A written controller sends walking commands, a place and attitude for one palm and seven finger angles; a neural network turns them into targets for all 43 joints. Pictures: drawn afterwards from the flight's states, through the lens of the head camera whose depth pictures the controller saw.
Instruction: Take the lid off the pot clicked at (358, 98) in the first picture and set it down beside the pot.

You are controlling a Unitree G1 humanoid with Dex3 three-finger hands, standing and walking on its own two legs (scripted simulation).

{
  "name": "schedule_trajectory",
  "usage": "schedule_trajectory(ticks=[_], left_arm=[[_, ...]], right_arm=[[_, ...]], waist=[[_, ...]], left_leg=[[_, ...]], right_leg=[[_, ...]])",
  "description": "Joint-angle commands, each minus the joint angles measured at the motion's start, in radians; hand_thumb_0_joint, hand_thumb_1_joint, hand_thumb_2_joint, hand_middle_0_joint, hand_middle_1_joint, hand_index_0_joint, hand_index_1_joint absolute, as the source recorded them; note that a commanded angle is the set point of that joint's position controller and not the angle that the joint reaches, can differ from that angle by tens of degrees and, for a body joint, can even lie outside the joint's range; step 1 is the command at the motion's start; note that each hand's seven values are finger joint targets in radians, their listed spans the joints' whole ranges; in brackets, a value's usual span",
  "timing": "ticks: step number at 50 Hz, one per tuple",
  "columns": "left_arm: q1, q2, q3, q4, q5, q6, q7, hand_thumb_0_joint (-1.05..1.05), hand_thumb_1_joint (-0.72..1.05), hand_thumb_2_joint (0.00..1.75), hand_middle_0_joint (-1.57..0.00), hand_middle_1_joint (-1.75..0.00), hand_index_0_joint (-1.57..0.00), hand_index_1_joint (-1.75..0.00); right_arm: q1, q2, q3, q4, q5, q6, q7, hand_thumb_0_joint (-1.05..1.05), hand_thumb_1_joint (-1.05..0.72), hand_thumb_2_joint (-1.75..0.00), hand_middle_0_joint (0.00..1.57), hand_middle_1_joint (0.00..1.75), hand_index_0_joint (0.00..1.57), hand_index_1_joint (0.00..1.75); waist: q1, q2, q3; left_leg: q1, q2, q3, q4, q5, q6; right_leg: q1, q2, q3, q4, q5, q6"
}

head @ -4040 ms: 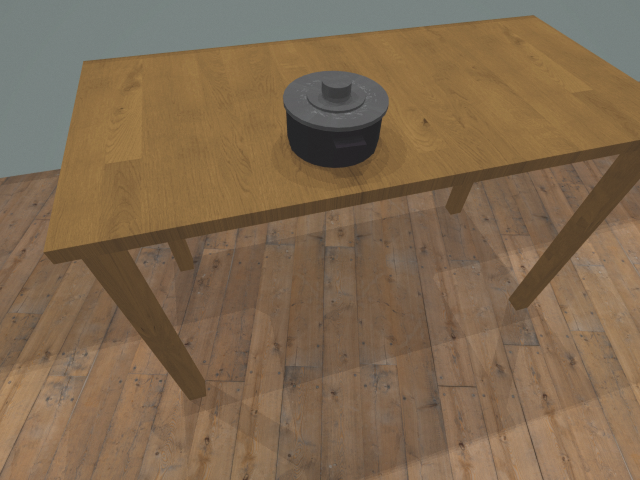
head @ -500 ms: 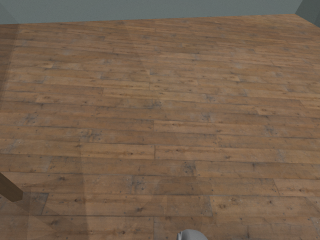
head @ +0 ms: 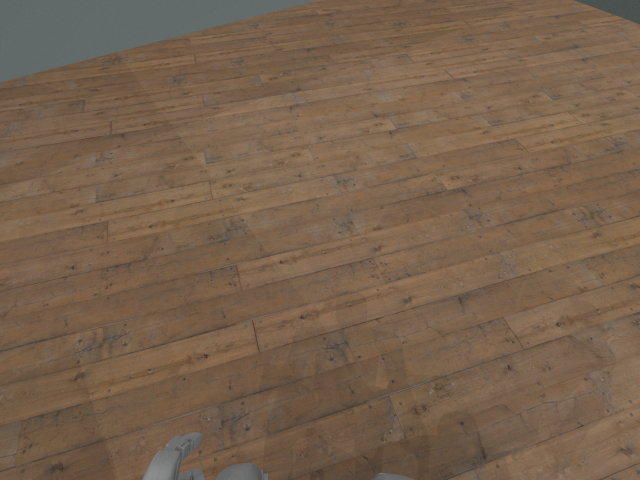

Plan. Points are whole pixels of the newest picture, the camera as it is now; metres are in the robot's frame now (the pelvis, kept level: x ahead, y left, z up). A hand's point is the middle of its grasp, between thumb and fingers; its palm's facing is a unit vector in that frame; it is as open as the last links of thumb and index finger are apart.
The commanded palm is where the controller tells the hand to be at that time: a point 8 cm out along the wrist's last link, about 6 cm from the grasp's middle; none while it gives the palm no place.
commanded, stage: turn to face it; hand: left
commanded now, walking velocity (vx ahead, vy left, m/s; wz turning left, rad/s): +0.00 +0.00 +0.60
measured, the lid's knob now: out of the picture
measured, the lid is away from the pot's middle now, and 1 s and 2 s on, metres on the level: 0.00 0.00 0.00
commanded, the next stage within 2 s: none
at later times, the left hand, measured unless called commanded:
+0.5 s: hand out of the picture +0.03 +0.25 -0.16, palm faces +0.34 -0.90 -0.25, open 7.4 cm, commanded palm none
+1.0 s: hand out of the picture -0.06 +0.11 -0.14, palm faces +0.61 -0.74 -0.27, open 7.4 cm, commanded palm none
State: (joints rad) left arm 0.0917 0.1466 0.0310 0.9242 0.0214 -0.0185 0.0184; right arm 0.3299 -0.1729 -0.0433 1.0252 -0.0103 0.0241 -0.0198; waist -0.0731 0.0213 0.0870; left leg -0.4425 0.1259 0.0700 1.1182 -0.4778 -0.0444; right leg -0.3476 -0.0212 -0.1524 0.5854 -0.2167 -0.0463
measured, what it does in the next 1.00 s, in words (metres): steps on the spot, turning left: left foot, then right foot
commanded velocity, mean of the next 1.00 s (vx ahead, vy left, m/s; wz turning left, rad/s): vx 0.00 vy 0.00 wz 0.60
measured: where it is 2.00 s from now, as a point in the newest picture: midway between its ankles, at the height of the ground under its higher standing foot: outside the picture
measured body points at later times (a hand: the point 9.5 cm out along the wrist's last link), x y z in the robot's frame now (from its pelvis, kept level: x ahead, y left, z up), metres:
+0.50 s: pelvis +0.03 +0.01 +0.01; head +0.04 +0.04 +0.46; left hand +0.02 +0.29 -0.14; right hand +0.14 -0.21 -0.12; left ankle +0.07 +0.10 -0.72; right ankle +0.06 -0.16 -0.65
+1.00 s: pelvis +0.02 -0.08 +0.02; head +0.06 -0.07 +0.46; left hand -0.09 +0.15 -0.12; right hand +0.25 -0.24 -0.13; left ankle -0.07 +0.07 -0.65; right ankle +0.07 -0.15 -0.72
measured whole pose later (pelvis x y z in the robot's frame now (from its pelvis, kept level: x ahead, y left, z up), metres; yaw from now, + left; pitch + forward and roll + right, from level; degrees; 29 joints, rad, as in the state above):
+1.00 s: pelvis +0.02 -0.08 +0.02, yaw +36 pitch -1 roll +3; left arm 0.28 0.18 0.04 0.88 0.02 0.01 0.02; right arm 0.15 -0.27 -0.10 0.91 -0.02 0.09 0.03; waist 0.01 0.00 0.09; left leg -0.50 0.02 -0.01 1.05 -0.41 -0.08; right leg -0.22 -0.09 -0.15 0.51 -0.28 -0.03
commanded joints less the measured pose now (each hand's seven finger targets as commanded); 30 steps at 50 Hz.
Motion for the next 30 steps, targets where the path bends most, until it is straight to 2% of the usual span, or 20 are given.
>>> schedule_trajectory(ticks=[1, 3, 4, 5, 6, 7, 8, 9, 10, 11, 12, 13, 15, 17, 19, 22, 26, 29, 30], left_arm=[[0.035, 0.165, 0.049, -0.048, 0.007, 0.003, 0.022, 0.0, 0.9, 0.9, -0.2, -0.3, -0.2, -0.3], [0.053, 0.173, 0.057, -0.04, 0.008, 0.009, 0.024, 0.0, 0.9, 0.9, -0.2, -0.3, -0.2, -0.3], [0.063, 0.172, 0.06, -0.039, 0.006, 0.012, 0.023, 0.0, 0.9, 0.9, -0.2, -0.3, -0.2, -0.3], [0.059, 0.17, 0.066, -0.046, 0.004, 0.015, 0.023, 0.0, 0.9, 0.9, -0.2, -0.3, -0.2, -0.3], [0.056, 0.166, 0.067, -0.053, -0.001, 0.02, 0.02, 0.0, 0.9, 0.9, -0.2, -0.3, -0.2, -0.3], [0.056, 0.146, 0.065, -0.061, -0.007, 0.028, 0.016, 0.0, 0.9, 0.9, -0.2, -0.3, -0.2, -0.3], [0.088, 0.096, 0.062, -0.077, -0.011, 0.039, 0.011, 0.0, 0.9, 0.9, -0.2, -0.3, -0.2, -0.3], [0.05, 0.077, 0.057, -0.113, -0.008, 0.045, 0.009, 0.0, 0.9, 0.9, -0.2, -0.3, -0.2, -0.3], [0.027, 0.104, 0.063, -0.127, 0.0, 0.042, 0.003, 0.0, 0.9, 0.9, -0.2, -0.3, -0.2, -0.3], [0.022, 0.094, 0.071, -0.117, 0.009, 0.039, 0.0, 0.0, 0.9, 0.9, -0.2, -0.3, -0.2, -0.3], [0.036, 0.101, 0.077, -0.101, 0.011, 0.036, -0.003, 0.0, 0.9, 0.9, -0.2, -0.3, -0.2, -0.3], [0.055, 0.11, 0.076, -0.087, 0.012, 0.032, -0.007, 0.0, 0.9, 0.9, -0.2, -0.3, -0.2, -0.3], [0.086, 0.119, 0.075, -0.066, 0.003, 0.034, -0.004, 0.0, 0.9, 0.9, -0.2, -0.3, -0.2, -0.3], [0.096, 0.124, 0.075, -0.063, -0.001, 0.039, -0.001, 0.0, 0.9, 0.9, -0.2, -0.3, -0.2, -0.3], [0.09, 0.133, 0.077, -0.067, -0.003, 0.043, 0.001, 0.0, 0.9, 0.9, -0.2, -0.3, -0.2, -0.3], [0.08, 0.148, 0.077, -0.076, -0.005, 0.049, 0.002, 0.0, 0.9, 0.9, -0.2, -0.3, -0.2, -0.3], [0.081, 0.163, 0.078, -0.087, -0.007, 0.05, 0.003, 0.0, 0.9, 0.9, -0.2, -0.3, -0.2, -0.3], [0.104, 0.17, 0.074, -0.093, -0.011, 0.048, 0.005, 0.0, 0.9, 0.9, -0.2, -0.3, -0.2, -0.3], [0.124, 0.172, 0.073, -0.094, -0.013, 0.047, 0.007, 0.0, 0.9, 0.9, -0.2, -0.3, -0.2, -0.3]], right_arm=[[0.112, -0.021, -0.007, -0.021, 0.0, -0.002, 0.004, 0.0, -0.9, -0.9, 0.2, 0.3, 0.2, 0.3], [0.074, -0.015, -0.01, -0.039, 0.002, -0.007, 0.01, 0.0, -0.9, -0.9, 0.2, 0.3, 0.2, 0.3], [0.07, -0.009, -0.013, -0.045, 0.0, -0.008, 0.011, 0.0, -0.9, -0.9, 0.2, 0.3, 0.2, 0.3], [0.082, -0.01, -0.016, -0.048, -0.003, -0.009, 0.012, 0.0, -0.9, -0.9, 0.2, 0.3, 0.2, 0.3], [0.1, -0.015, -0.019, -0.049, -0.007, -0.011, 0.015, 0.0, -0.9, -0.9, 0.2, 0.3, 0.2, 0.3], [0.126, -0.038, -0.026, -0.05, -0.01, -0.016, 0.018, 0.0, -0.9, -0.9, 0.2, 0.3, 0.2, 0.3], [0.151, -0.124, -0.047, -0.065, -0.016, -0.021, 0.017, 0.0, -0.9, -0.9, 0.2, 0.3, 0.2, 0.3], [0.161, -0.192, -0.065, -0.083, -0.025, -0.021, 0.007, 0.0, -0.9, -0.9, 0.2, 0.3, 0.2, 0.3], [0.13, -0.203, -0.069, -0.093, -0.027, -0.018, 0.004, 0.0, -0.9, -0.9, 0.2, 0.3, 0.2, 0.3], [0.077, -0.168, -0.064, -0.105, -0.023, -0.025, -0.002, 0.0, -0.9, -0.9, 0.2, 0.3, 0.2, 0.3], [0.029, -0.146, -0.057, -0.117, -0.02, -0.032, -0.007, 0.0, -0.9, -0.9, 0.2, 0.3, 0.2, 0.3], [0.005, -0.128, -0.048, -0.124, -0.013, -0.04, -0.009, 0.0, -0.9, -0.9, 0.2, 0.3, 0.2, 0.3], [-0.002, -0.142, -0.051, -0.129, -0.008, -0.047, -0.013, 0.0, -0.9, -0.9, 0.2, 0.3, 0.2, 0.3], [0.001, -0.156, -0.058, -0.127, -0.004, -0.047, -0.012, 0.0, -0.9, -0.9, 0.2, 0.3, 0.2, 0.3], [-0.003, -0.165, -0.062, -0.127, -0.004, -0.04, -0.009, 0.0, -0.9, -0.9, 0.2, 0.3, 0.2, 0.3], [-0.024, -0.19, -0.071, -0.132, -0.007, -0.026, -0.002, 0.0, -0.9, -0.9, 0.2, 0.3, 0.2, 0.3], [-0.052, -0.223, -0.085, -0.144, -0.011, -0.011, 0.006, 0.0, -0.9, -0.9, 0.2, 0.3, 0.2, 0.3], [-0.073, -0.24, -0.093, -0.157, -0.013, -0.004, 0.01, 0.0, -0.9, -0.9, 0.2, 0.3, 0.2, 0.3], [-0.089, -0.247, -0.095, -0.166, -0.014, 0.0, 0.011, 0.0, -0.9, -0.9, 0.2, 0.3, 0.2, 0.3]], waist=[[0.035, -0.166, -0.1], [0.052, -0.146, -0.082], [0.053, -0.132, -0.073], [0.043, -0.115, -0.066], [0.036, -0.086, -0.061], [0.024, 0.008, -0.057], [0.021, 0.301, -0.049], [-0.008, 0.399, -0.035], [0.005, 0.245, -0.057], [0.03, 0.223, -0.066], [0.05, 0.201, -0.09], [0.061, 0.148, -0.117], [0.063, 0.045, -0.171], [0.057, 0.051, -0.194], [0.051, 0.072, -0.175], [0.044, 0.098, -0.129], [0.038, 0.132, -0.115], [0.039, 0.156, -0.14], [0.047, 0.156, -0.146]], left_leg=[[0.042, -0.011, 0.016, -0.145, 0.047, -0.003], [0.054, -0.018, 0.036, -0.255, 0.062, -0.003], [0.068, -0.031, 0.056, -0.306, 0.093, -0.003], [0.104, -0.031, 0.064, -0.368, 0.146, -0.001], [0.145, -0.044, 0.072, -0.458, 0.212, 0.003], [0.181, -0.025, 0.012, -0.588, 0.265, 0.021], [0.196, 0.145, -0.296, -0.75, 0.31, 0.1], [0.173, 0.296, -0.55, -0.904, 0.33, 0.216], [0.14, 0.305, -0.548, -0.913, 0.198, 0.262], [0.142, 0.218, -0.497, -0.9, 0.186, 0.23], [0.183, 0.178, -0.453, -0.867, 0.249, 0.197], [0.224, 0.148, -0.384, -0.842, 0.345, 0.171], [0.302, 0.125, -0.34, -0.821, 0.472, 0.173], [0.342, 0.117, -0.326, -0.813, 0.494, 0.188], [0.334, 0.105, -0.339, -0.826, 0.454, 0.194], [0.282, 0.097, -0.392, -0.85, 0.307, 0.206], [0.232, 0.084, -0.457, -0.863, 0.173, 0.207], [0.21, 0.073, -0.505, -0.847, 0.178, 0.208], [0.189, 0.066, -0.516, -0.84, 0.186, 0.204]], right_leg=[[0.035, -0.299, 0.121, -0.289, 0.156, -0.11], [0.047, -0.314, 0.108, -0.261, 0.119, -0.103], [0.041, -0.311, 0.096, -0.241, 0.102, -0.092], [0.02, -0.311, 0.08, -0.205, 0.06, -0.076], [0.0, -0.29, 0.047, -0.147, 0.019, -0.049], [-0.042, -0.243, 0.01, -0.036, -0.059, -0.012], [-0.174, -0.123, -0.028, 0.18, -0.264, 0.057], [-0.271, -0.025, 0.019, 0.417, -0.432, 0.096], [-0.257, -0.049, 0.119, 0.55, -0.358, 0.076], [-0.294, -0.055, 0.144, 0.598, -0.264, 0.081], [-0.315, -0.051, 0.162, 0.632, -0.195, 0.091], [-0.319, -0.061, 0.176, 0.635, -0.131, 0.101], [-0.302, -0.06, 0.181, 0.621, -0.09, 0.122], [-0.286, -0.059, 0.184, 0.579, -0.096, 0.133], [-0.27, -0.055, 0.186, 0.531, -0.101, 0.14], [-0.237, -0.045, 0.179, 0.435, -0.137, 0.142], [-0.18, -0.022, 0.175, 0.332, -0.175, 0.132], [-0.111, 0.002, 0.18, 0.242, -0.2, 0.117], [-0.067, 0.012, 0.178, 0.196, -0.205, 0.11]])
